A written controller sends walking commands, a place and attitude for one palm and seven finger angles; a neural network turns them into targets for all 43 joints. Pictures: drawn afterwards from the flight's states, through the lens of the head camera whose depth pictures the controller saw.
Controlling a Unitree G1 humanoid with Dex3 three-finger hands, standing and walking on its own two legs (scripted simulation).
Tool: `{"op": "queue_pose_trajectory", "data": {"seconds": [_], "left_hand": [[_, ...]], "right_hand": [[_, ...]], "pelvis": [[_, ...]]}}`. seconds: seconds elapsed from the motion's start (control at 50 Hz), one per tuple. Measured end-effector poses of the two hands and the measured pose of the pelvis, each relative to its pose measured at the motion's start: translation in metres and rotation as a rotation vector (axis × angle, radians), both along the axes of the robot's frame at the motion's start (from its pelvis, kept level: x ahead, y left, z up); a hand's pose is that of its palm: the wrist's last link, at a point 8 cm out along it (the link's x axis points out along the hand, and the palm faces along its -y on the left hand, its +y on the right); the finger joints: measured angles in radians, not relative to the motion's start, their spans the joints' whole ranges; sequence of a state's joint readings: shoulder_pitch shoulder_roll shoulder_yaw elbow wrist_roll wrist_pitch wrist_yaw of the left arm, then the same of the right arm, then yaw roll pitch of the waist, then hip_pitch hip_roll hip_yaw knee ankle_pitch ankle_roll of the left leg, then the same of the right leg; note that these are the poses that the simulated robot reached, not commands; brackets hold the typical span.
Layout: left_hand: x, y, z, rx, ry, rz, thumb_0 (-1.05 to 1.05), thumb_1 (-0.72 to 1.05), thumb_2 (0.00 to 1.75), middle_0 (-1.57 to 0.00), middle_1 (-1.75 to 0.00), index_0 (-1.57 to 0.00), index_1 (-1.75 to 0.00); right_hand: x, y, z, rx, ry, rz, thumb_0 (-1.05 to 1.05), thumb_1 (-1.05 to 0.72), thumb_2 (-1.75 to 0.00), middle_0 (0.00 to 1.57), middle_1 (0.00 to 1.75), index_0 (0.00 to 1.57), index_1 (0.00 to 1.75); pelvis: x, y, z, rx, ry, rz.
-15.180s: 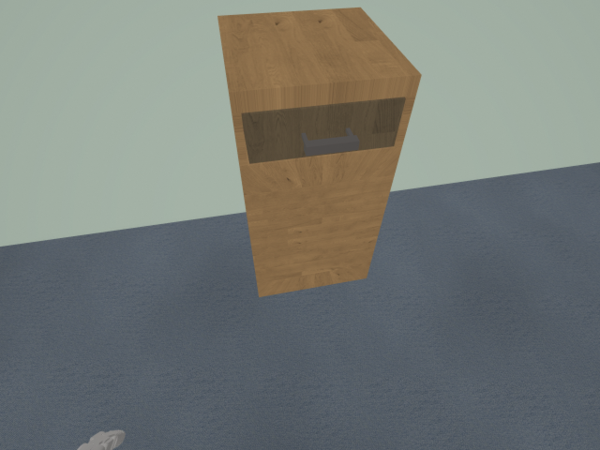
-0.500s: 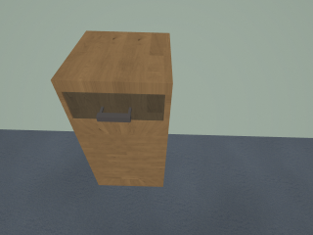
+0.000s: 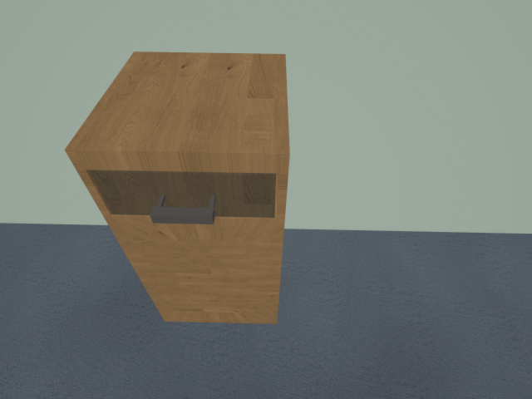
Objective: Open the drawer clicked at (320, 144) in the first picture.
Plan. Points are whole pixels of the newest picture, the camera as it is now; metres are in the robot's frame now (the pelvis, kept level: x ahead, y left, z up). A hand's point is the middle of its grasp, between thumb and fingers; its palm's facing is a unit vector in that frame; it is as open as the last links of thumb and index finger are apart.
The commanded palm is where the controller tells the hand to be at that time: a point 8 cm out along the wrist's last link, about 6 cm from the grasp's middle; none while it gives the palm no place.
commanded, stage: come to a stop and stand still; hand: left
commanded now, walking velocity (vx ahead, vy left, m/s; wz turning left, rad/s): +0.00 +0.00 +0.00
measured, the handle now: (185, 207) +0.50 +0.21 -0.05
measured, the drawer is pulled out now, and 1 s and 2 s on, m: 0.00 0.00 0.00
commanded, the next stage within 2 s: look again from close up in 0.96 s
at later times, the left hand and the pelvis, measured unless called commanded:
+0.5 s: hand out of the picture -0.01 +0.13 -0.17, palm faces +0.05 -0.98 -0.19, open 7.4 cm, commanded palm none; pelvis +0.02 -0.03 +0.00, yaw +0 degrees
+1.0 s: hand out of the picture -0.04 +0.12 -0.18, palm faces +0.07 -0.98 -0.16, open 7.4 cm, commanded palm none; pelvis +0.02 -0.03 +0.00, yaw +0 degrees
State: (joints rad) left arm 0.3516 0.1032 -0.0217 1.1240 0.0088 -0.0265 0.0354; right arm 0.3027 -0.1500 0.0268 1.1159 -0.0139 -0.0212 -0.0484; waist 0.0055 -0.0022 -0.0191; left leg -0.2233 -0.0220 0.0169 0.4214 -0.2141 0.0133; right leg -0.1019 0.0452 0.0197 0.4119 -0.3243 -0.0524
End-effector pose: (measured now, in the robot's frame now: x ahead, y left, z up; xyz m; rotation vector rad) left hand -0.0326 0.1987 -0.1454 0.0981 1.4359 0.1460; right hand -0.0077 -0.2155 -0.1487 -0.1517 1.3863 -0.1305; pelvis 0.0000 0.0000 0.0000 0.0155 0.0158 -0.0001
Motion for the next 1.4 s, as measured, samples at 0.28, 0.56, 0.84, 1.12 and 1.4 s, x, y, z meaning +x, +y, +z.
{"op": "queue_pose_trajectory", "data": {"seconds": [0.28, 0.56, 0.84, 1.12, 1.4], "left_hand": [[0.020, -0.003, 0.004, 0.036, -0.014, -0.002, 0.00, 0.90, 0.90, -0.19, -0.30, -0.20, -0.30], [0.011, -0.022, 0.002, 0.028, 0.012, 0.016, 0.00, 0.90, 0.90, -0.19, -0.30, -0.20, -0.30], [-0.004, -0.033, -0.001, 0.012, 0.038, 0.033, 0.00, 0.90, 0.90, -0.20, -0.30, -0.20, -0.30], [-0.008, -0.027, 0.000, 0.007, 0.057, 0.031, 0.00, 0.90, 0.90, -0.20, -0.30, -0.20, -0.30], [0.003, -0.018, 0.001, 0.016, 0.042, 0.018, 0.00, 0.90, 0.90, -0.19, -0.30, -0.20, -0.30]], "right_hand": [[0.015, -0.012, -0.004, 0.011, 0.004, 0.003, 0.01, -0.93, -0.90, 0.20, 0.30, 0.20, 0.29], [0.013, -0.023, -0.006, 0.017, 0.027, -0.001, 0.00, -0.92, -0.90, 0.20, 0.30, 0.20, 0.29], [0.010, -0.028, -0.004, 0.008, 0.033, -0.007, 0.00, -0.92, -0.90, 0.20, 0.30, 0.20, 0.29], [0.002, -0.018, -0.003, 0.015, 0.054, -0.013, 0.00, -0.91, -0.90, 0.20, 0.30, 0.20, 0.29], [0.000, -0.007, -0.005, 0.029, 0.062, -0.017, 0.00, -0.91, -0.90, 0.20, 0.30, 0.20, 0.29]], "pelvis": [[0.016, -0.013, -0.001, 0.008, -0.009, -0.002], [0.020, -0.028, -0.001, 0.008, -0.018, -0.001], [0.017, -0.034, -0.002, 0.002, -0.025, -0.002], [0.016, -0.027, -0.001, 0.002, -0.018, -0.005], [0.020, -0.021, -0.001, 0.008, -0.012, -0.009]]}}
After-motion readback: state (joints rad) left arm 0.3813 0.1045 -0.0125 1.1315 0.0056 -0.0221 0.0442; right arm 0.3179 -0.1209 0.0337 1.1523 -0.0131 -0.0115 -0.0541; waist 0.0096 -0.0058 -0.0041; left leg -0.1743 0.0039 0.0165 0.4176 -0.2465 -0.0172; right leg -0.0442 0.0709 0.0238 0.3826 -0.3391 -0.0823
